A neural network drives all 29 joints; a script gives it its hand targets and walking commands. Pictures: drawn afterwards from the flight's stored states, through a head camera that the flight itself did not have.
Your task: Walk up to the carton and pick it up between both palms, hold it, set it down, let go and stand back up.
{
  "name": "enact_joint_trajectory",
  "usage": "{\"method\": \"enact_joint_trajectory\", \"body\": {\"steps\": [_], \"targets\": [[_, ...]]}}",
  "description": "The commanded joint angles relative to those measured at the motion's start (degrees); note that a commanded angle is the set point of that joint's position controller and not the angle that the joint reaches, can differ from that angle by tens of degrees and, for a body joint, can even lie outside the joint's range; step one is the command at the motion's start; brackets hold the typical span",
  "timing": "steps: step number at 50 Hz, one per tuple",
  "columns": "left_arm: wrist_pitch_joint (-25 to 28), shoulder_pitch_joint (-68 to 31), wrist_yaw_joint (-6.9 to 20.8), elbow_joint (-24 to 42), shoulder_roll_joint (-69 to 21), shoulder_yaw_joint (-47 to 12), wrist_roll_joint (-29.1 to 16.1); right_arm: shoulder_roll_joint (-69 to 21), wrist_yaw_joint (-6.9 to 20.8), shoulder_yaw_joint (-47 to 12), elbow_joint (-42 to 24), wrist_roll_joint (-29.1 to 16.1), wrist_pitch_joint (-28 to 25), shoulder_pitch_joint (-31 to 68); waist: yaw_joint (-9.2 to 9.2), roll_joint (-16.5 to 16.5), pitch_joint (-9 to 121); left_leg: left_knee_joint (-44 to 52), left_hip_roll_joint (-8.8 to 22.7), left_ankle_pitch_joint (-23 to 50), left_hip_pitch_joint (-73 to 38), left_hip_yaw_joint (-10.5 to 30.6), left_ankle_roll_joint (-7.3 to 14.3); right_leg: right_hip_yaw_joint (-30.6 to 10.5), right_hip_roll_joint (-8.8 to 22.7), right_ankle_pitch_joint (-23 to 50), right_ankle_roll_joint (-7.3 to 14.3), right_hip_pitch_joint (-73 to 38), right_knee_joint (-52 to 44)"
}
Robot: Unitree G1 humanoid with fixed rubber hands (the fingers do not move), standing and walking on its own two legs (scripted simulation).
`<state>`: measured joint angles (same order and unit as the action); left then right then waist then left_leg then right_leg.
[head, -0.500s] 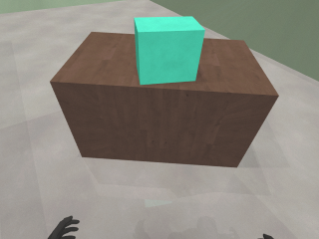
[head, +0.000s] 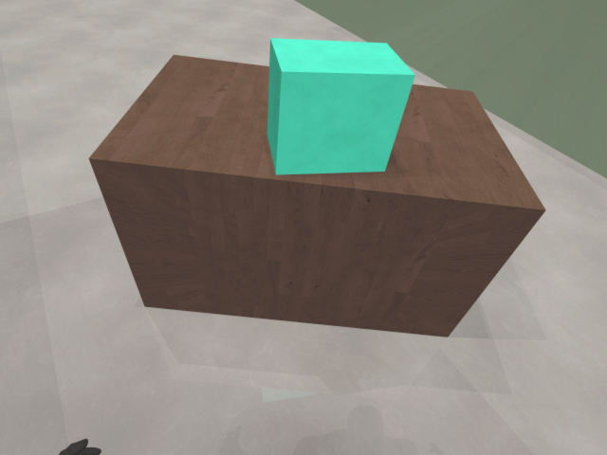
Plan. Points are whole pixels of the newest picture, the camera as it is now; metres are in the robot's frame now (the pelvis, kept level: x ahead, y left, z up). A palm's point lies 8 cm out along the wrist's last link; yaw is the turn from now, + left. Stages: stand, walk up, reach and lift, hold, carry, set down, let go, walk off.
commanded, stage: walk up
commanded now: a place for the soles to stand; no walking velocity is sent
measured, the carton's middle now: (331, 108) +0.93 -0.05 +0.03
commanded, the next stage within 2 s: none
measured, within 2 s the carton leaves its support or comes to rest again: neither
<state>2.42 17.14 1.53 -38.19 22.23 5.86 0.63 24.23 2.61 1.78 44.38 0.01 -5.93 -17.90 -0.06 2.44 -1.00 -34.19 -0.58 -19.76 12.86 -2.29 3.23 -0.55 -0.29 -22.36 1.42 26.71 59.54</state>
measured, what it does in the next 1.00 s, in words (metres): walks ahead: right foot, then left foot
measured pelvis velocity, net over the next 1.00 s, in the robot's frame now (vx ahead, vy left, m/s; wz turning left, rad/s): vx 0.24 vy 0.02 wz -0.02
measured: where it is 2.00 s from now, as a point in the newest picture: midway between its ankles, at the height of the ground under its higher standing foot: (286, 422)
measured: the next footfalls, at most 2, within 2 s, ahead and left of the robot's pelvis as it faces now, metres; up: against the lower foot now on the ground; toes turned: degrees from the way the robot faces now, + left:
right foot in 0.28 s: +0.26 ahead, -0.13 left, +0.00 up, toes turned -2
left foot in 0.70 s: +0.29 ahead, +0.09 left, +0.00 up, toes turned +2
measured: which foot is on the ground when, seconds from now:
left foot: down 0.00-0.30, up 0.32-0.68, down 0.70-1.00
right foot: up 0.00-0.26, down 0.28-0.70, up 0.72-1.00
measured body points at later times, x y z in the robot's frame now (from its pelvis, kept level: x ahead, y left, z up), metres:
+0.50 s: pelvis +0.13 -0.04 -0.01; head +0.14 -0.03 +0.44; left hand +0.24 +0.28 -0.10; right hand +0.20 -0.36 -0.10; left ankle +0.14 +0.11 -0.67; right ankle +0.22 -0.13 -0.73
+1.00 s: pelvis +0.24 +0.02 +0.01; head +0.24 +0.06 +0.46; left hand +0.35 +0.32 -0.11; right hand +0.29 -0.30 -0.06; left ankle +0.25 +0.09 -0.73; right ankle +0.28 -0.13 -0.66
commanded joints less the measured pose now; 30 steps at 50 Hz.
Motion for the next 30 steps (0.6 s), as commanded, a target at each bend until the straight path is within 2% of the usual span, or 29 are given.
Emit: {"method": "enact_joint_trajectory", "body": {"steps": [1, 2, 4, 6, 8, 10, 12, 13, 14, 15, 16, 17, 18, 19, 20, 21, 22, 23, 25, 27, 28, 30], "targets": [[1.5, -4.1, 0.7, 3.2, 11.0, 1.4, -0.6, 13.6, -2.0, 5.1, -2.3, 0.7, -1.3, -5.8, -2.78, -6.9, -4.9, 15.7, 12.8, 32.4, -11.6, 14.6, 2.4, -2.2, 1.5, 6.6, 0.1, 13.9, -3.1], [1.4, -6.1, 0.8, 4.1, 10.7, 1.3, -0.6, 13.4, -2.1, 5.0, -2.6, 0.7, -1.1, -5.7, -3.15, -7.0, -6.5, 16.5, 12.2, 33.4, -9.8, 12.9, 2.5, -1.1, 1.3, 7.7, 0.1, 13.4, -6.3], [1.3, -8.5, 1.0, 5.1, 10.4, 1.2, -0.4, 13.7, -2.0, 5.1, -3.1, 0.8, -0.8, -5.8, -3.8, -7.9, -9.7, 17.9, 12.3, 31.2, -7.5, 12.3, 4.0, 0.5, 1.7, 8.9, 0.1, 13.0, -11.1], [1.3, -10.1, 1.3, 5.5, 9.6, 1.1, -0.2, 13.9, -1.9, 5.3, -3.6, 1.1, -0.4, -5.7, -4.18, -9.0, -10.2, 17.9, 12.0, 27.9, -6.1, 10.6, 4.3, 2.9, 2.0, 10.5, 0.7, 10.4, -16.4], [1.6, -9.9, 1.5, 5.1, 9.7, 1.4, -0.2, 14.0, -1.7, 5.3, -4.2, 1.3, 0.0, -4.1, -3.56, -9.0, -10.3, 17.4, 12.2, 24.2, -3.5, 9.2, 5.3, 4.3, 1.9, 12.0, 1.1, 5.6, -21.0], [1.9, -6.5, 1.6, 3.8, 9.7, 1.8, -0.2, 14.0, -1.5, 5.4, -5.0, 1.5, 0.3, -1.5, -1.88, -9.4, -8.3, 14.4, 12.6, 21.0, -1.4, 8.4, 6.1, 4.8, 1.4, 13.0, 2.1, -1.1, -23.9], [2.6, 1.5, 1.1, 1.0, 10.8, 2.8, 0.0, 13.2, -1.5, 5.0, -6.0, 1.2, 0.6, 1.0, 2.41, -6.4, -3.6, 4.4, 11.4, 25.1, 2.1, 5.4, 5.3, 4.7, -0.1, 16.3, 3.4, -14.4, -29.4], [3.1, 7.0, 0.5, -0.5, 13.1, 3.7, 0.3, 10.8, -1.5, 4.2, -5.9, 1.1, 0.6, -0.2, 4.92, -1.1, 0.9, -7.4, 8.2, 26.5, 4.3, 2.3, 3.7, 3.1, -0.5, 15.8, 4.9, -23.0, -30.8], [3.3, 12.9, -0.2, -1.5, 15.8, 4.8, 0.7, 8.5, -1.5, 3.5, -5.7, 1.0, 0.7, -3.5, 6.83, 6.7, 5.5, -20.7, 3.6, 19.4, 9.9, -0.3, 2.0, -7.3, 5.0, 6.0, 6.1, -30.0, -33.9], [3.5, 13.5, -0.8, 0.3, 19.1, 5.0, 0.6, 6.4, -1.2, 2.9, -5.8, 0.8, 1.0, -7.1, 5.29, 14.3, 8.7, -31.9, -2.3, -7.4, 19.4, -1.3, -0.6, -31.8, 19.5, -3.1, 10.9, -35.7, -37.7], [3.2, 12.0, -0.7, 0.5, 19.3, 4.8, -0.2, 12.5, -1.2, 4.1, -4.9, 1.5, 1.5, -4.9, 4.97, 6.9, 7.3, -36.5, -2.0, -11.7, 23.7, 4.3, 0.1, -44.6, 22.7, -16.6, 14.7, -31.8, -43.3], [3.1, 10.9, -0.7, -0.2, 19.0, 4.6, -0.7, 14.0, -1.0, 4.4, -4.2, 1.2, 1.7, -2.3, 5.31, 3.6, 2.7, -39.0, 0.2, -9.5, 23.2, 7.2, 0.4, -44.0, 22.9, -20.9, 15.3, -25.1, -45.2], [3.2, 8.8, -0.9, -0.1, 17.6, 4.2, -0.6, 13.5, -0.7, 4.6, -4.2, 0.9, 1.6, -1.1, 4.66, 0.1, -0.8, -38.5, 1.6, -6.4, 24.8, 8.0, 0.7, -39.1, 20.9, -19.6, 13.4, -21.0, -45.7], [3.3, 6.8, -0.9, 0.0, 16.6, 3.7, -0.5, 12.7, -0.5, 4.8, -3.8, 0.8, 1.6, -1.3, 3.49, -0.8, -3.3, -35.6, 3.1, -4.3, 24.1, 8.2, 0.5, -33.1, 18.9, -16.3, 11.6, -16.7, -45.7], [3.5, 4.5, -1.0, 0.6, 15.9, 3.5, -0.4, 12.0, -0.3, 4.9, -2.8, 0.8, 1.6, -3.9, 1.71, -0.2, -4.1, -32.6, 3.8, -3.0, 22.2, 7.9, -0.3, -28.3, 17.5, -14.4, 9.8, -13.2, -46.2], [3.7, 3.6, -0.8, 1.0, 15.8, 3.4, -0.2, 11.6, -0.1, 5.1, -1.8, 1.1, 1.9, -5.7, 0.71, 1.0, -4.2, -30.4, 4.2, -2.2, 20.2, 7.0, -0.9, -24.6, 16.1, -12.3, 9.1, -10.2, -46.7], [3.9, 3.6, -0.7, 1.1, 15.9, 3.6, 0.1, 11.1, 0.3, 5.1, -1.4, 1.2, 2.1, -6.0, 0.51, 2.5, -4.2, -27.4, 4.4, -2.2, 18.5, 5.7, -1.6, -21.3, 14.9, -11.8, 9.3, -8.3, -47.3], [3.9, 3.5, -0.5, 1.1, 16.2, 3.9, 0.3, 10.7, 0.6, 5.0, -1.4, 1.3, 2.3, -6.5, 0.31, 3.8, -3.7, -24.5, 4.6, -2.1, 18.0, 4.7, -2.1, -19.4, 14.4, -13.2, 9.3, -7.9, -47.8], [3.7, 2.3, -0.2, 1.6, 17.1, 4.2, 0.6, 10.8, 1.1, 5.0, -1.3, 1.6, 2.5, -5.6, 0.18, 6.0, -3.2, -19.3, 5.1, -3.1, 17.8, 2.9, -2.8, -17.8, 14.7, -18.1, 10.9, -6.5, -48.5], [3.3, 0.9, 0.2, 2.2, 17.9, 4.3, 0.7, 11.1, 1.4, 5.0, -1.1, 1.8, 2.4, -5.3, 0.09, 7.0, -3.1, -15.3, 5.0, -1.7, 15.4, 1.4, -3.0, -16.1, 15.1, -19.7, 11.8, -4.2, -48.4], [3.1, -0.2, 0.4, 2.5, 18.0, 4.3, 0.7, 11.0, 1.5, 5.1, -0.9, 1.8, 2.3, -5.9, -0.22, 7.5, -2.5, -12.9, 4.8, -0.6, 12.5, 0.6, -2.9, -15.1, 15.1, -19.1, 11.2, -2.6, -48.0], [2.7, -4.3, 0.6, 3.1, 18.3, 4.2, 0.8, 11.1, 1.5, 5.7, 0.2, 1.7, 2.1, -9.6, -2.62, 7.7, -1.4, -9.4, 4.1, 2.0, 3.2, -1.2, -2.5, -12.1, 14.4, -17.4, 9.6, 3.0, -46.6]]}}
